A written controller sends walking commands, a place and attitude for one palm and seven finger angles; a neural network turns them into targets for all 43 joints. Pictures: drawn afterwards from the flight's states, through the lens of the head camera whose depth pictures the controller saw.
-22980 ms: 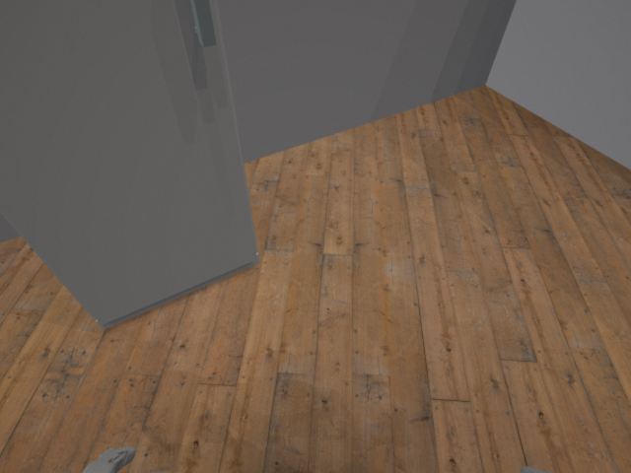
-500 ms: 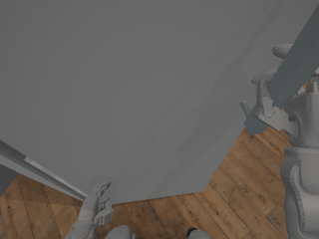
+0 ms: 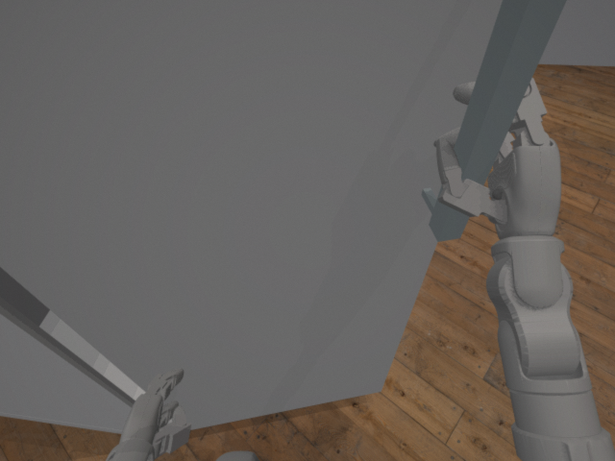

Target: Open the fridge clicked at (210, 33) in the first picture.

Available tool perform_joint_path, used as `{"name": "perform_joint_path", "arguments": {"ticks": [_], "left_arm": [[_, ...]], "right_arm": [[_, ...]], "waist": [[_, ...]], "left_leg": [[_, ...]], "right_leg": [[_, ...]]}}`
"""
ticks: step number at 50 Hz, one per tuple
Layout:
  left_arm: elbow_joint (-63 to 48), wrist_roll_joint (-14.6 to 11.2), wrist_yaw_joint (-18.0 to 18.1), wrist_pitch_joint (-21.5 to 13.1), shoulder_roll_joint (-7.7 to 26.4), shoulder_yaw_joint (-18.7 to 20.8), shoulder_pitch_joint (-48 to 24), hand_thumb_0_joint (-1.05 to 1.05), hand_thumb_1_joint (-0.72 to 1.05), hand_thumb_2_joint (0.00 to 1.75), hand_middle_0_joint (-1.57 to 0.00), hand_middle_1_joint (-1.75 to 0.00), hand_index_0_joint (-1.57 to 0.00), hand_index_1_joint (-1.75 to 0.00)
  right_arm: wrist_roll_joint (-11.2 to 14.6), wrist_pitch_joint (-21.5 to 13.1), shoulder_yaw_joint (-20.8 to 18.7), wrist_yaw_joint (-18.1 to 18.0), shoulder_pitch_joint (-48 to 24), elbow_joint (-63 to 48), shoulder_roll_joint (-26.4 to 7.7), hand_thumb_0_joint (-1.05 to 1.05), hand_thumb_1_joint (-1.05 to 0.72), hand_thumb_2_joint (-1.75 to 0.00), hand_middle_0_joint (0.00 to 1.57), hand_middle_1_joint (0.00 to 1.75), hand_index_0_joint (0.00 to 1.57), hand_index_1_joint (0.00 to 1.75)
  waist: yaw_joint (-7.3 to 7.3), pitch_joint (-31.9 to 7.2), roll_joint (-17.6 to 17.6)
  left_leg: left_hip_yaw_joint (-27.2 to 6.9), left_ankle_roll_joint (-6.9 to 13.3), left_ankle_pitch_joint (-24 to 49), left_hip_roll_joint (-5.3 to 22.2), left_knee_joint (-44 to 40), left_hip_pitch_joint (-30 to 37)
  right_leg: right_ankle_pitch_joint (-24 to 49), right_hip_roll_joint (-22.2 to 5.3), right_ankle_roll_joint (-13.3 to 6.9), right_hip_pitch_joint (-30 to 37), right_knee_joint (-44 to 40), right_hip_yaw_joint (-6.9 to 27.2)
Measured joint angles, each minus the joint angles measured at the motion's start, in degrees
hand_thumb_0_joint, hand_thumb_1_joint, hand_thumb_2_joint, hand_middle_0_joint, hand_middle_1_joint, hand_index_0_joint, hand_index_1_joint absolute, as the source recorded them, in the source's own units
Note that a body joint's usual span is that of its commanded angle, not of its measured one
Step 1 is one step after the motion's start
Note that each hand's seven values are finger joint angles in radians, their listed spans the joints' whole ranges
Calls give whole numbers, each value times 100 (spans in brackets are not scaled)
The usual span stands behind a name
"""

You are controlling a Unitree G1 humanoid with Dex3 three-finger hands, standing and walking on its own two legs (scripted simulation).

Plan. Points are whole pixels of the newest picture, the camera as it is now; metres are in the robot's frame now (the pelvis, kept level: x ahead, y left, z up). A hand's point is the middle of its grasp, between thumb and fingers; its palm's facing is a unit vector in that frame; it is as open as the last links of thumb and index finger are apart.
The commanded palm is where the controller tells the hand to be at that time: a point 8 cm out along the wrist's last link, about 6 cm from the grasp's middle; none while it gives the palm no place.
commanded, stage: stop walking and hold the door back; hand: right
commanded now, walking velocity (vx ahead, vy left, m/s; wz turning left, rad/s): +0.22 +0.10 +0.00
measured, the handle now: (469, 116) +0.37 -0.15 +0.28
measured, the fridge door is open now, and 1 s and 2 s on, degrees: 72 66 71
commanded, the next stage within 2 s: loosen the grip on the handle in 1.28 s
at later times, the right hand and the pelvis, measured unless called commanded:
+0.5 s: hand (439, 148) +0.37 -0.13 +0.24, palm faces +0.05 +0.99 -0.10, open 6.1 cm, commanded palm +0.35 -0.17 +0.21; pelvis -0.06 -0.02 -0.02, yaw -1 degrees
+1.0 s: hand (433, 140) +0.38 -0.12 +0.24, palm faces +0.07 +0.99 -0.13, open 6.2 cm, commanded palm +0.35 -0.18 +0.21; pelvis -0.05 -0.01 -0.01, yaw +2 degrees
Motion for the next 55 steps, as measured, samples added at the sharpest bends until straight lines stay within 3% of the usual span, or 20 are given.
{"name": "perform_joint_path", "arguments": {"ticks": [5,9,11,12,14,16,18,22,24,25,28,30,35,37,40,43,47,55], "left_arm": [[159,-1,-42,25,-404,-354,-64,1,91,90,-20,-30,-20,-30],[264,46,-21,8,-556,-498,-93,1,90,90,-21,-30,-20,-30],[299,75,1,-1,-580,-514,-80,1,90,90,-21,-30,-20,-30],[295,92,10,4,-586,-514,-71,1,90,90,-21,-30,-20,-30],[350,129,35,54,-439,-440,-133,1,90,90,-21,-30,-20,-30],[456,128,68,59,-247,-304,-69,1,90,90,-21,-30,-20,-30],[571,68,106,38,-71,-190,99,1,90,90,-21,-30,-20,-30],[713,23,227,25,284,4,476,1,90,90,-21,-30,-20,-30],[741,19,258,-26,468,144,545,1,91,90,-21,-30,-20,-30],[758,0,271,-44,506,203,522,1,91,90,-21,-30,-20,-30],[748,-45,237,-91,425,229,564,1,91,90,-20,-30,-19,-30],[737,-47,201,-102,278,153,632,1,91,90,-20,-30,-19,-30],[612,-29,102,-112,-68,-93,759,1,91,90,-20,-30,-19,-30],[583,-14,77,-104,-141,-158,720,1,91,90,-20,-30,-20,-30],[620,9,72,-48,-127,-164,630,1,91,90,-21,-30,-20,-30],[670,4,106,-64,-40,-139,544,1,90,90,-21,-30,-20,-30],[618,-1,167,-135,144,-69,388,1,91,90,-21,-30,-20,-30],[185,-30,117,-7,250,55,39,1,91,90,-20,-30,-20,-30]], "right_arm": [[54,132,222,-102,-923,1252,227,-6,-57,-89,46,140,25,127],[69,135,225,-135,-1542,2270,224,-8,-58,-86,46,140,31,132],[94,166,204,-134,-1843,2738,147,-9,-59,-84,46,140,34,135],[96,176,168,-115,-2004,2950,92,-9,-59,-83,46,140,34,136],[114,97,8,-96,-2233,3316,117,-9,-59,-82,46,140,34,137],[134,-31,-96,-63,-2394,3690,197,-8,-60,-82,46,140,34,137],[124,-105,-125,-10,-2543,4041,244,-8,-60,-81,46,140,35,138],[73,-214,-107,89,-2931,4666,299,-7,-61,-80,46,140,36,139],[140,-233,-144,86,-3092,4772,269,-7,-61,-80,46,140,36,139],[181,-257,-178,75,-3136,4780,215,-7,-61,-80,46,140,36,139],[243,-327,-249,48,-3160,4791,74,-7,-61,-80,46,140,37,140],[220,-346,-294,54,-3151,4745,29,-7,-61,-80,46,140,37,140],[213,-311,-452,104,-2949,4324,-122,-7,-61,-79,46,140,37,140],[206,-288,-556,116,-2868,4204,-203,-8,-61,-79,46,140,36,139],[164,-342,-707,118,-2670,4158,-190,-9,-61,-79,46,140,34,138],[123,-401,-732,148,-2562,4150,-111,-10,-61,-79,46,140,34,138],[92,-365,-668,174,-2510,3996,-44,-10,-61,-79,46,140,34,138],[129,-288,-660,166,-1911,3226,-30,-10,-61,-81,46,140,32,137]], "waist": [[-142,-127,19],[-210,-291,-66],[-223,-396,-30],[-222,-473,69],[-207,-425,-64],[-151,-361,-154],[-76,-366,-88],[159,-434,131],[280,-389,128],[277,-292,124],[336,-150,94],[365,-94,92],[255,0,82],[246,29,20],[332,-20,-180],[255,-150,-171],[306,-233,-87],[289,-355,-62]], "left_leg": [[-53,33,263,-37,-340,182],[189,162,28,-125,-1216,709],[262,292,-50,-139,-1987,1126],[142,431,-129,-98,-2378,1279],[79,431,675,-127,-2429,1160],[63,265,888,-92,-2370,1173],[38,90,867,25,-2357,1229],[54,-56,559,263,-1913,1136],[1,58,109,302,-1227,837],[-79,124,-118,262,-745,628],[-136,186,-314,47,268,71],[-43,185,-192,-15,254,-72],[173,196,234,32,-1391,407],[199,209,861,20,-1821,579],[291,235,1032,-23,-1847,622],[228,242,966,10,-1907,608],[237,173,860,83,-1784,565],[63,92,1010,50,-2107,648]], "right_leg": [[508,5,37,-19,-516,123],[666,-27,91,-204,-650,118],[537,29,139,-394,-526,55],[298,99,191,-600,-296,-39],[-379,70,406,-994,601,11],[-625,87,537,-1256,1601,114],[-683,58,553,-1254,1856,93],[-611,-177,495,-553,497,-156],[232,-190,382,-532,306,-296],[282,-196,308,-535,402,-387],[196,-240,209,-461,285,-496],[299,-279,228,-402,79,-474],[378,-413,377,-375,-37,-547],[275,-466,435,-445,146,-558],[-275,-452,517,-533,448,-344],[-770,-297,554,-565,835,-64],[-15,-289,595,-182,136,21],[-146,-321,571,-104,9,-165]]}}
